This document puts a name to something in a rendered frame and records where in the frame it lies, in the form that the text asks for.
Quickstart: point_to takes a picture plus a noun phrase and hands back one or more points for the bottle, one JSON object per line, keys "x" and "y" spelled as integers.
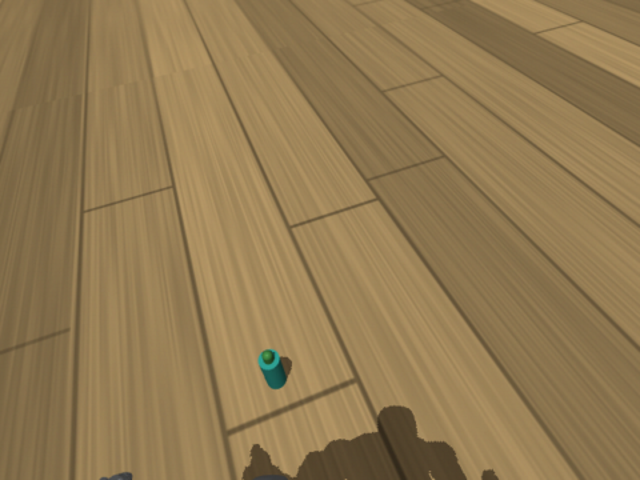
{"x": 272, "y": 369}

